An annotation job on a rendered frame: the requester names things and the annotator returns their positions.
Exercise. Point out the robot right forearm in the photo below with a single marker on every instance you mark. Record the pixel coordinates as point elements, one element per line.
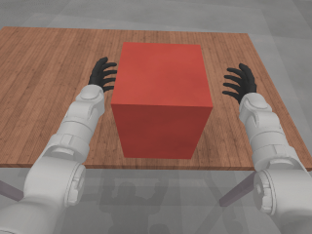
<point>271,150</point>

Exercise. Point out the table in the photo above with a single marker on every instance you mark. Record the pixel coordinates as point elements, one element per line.
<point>44,69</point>

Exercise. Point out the carton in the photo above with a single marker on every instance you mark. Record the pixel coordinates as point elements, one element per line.
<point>161,100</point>

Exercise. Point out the right robot hand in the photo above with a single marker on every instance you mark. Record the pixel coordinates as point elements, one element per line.
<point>246,82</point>

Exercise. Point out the robot left forearm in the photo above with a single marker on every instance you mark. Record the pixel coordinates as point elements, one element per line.
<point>71,142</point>

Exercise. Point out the left robot hand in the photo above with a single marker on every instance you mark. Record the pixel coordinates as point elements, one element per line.
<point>98,74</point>

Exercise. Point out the left robot upper arm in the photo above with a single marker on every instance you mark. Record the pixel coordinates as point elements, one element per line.
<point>53,185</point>

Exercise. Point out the right robot upper arm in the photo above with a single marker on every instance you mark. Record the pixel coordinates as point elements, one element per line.
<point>286,196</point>

